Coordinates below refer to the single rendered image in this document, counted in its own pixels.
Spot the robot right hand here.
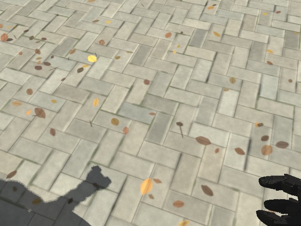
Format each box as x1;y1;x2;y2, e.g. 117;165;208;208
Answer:
256;173;301;226

